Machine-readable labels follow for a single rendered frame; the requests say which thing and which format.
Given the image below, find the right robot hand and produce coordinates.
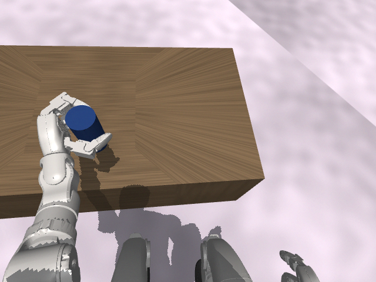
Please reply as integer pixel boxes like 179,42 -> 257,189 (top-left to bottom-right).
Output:
280,250 -> 320,282

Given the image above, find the left robot arm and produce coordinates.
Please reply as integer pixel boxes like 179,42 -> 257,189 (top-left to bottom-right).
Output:
2,152 -> 80,282

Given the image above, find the left robot hand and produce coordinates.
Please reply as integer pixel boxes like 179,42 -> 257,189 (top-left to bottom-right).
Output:
37,92 -> 112,159

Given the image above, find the can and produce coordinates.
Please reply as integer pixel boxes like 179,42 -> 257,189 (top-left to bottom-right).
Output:
65,105 -> 107,152

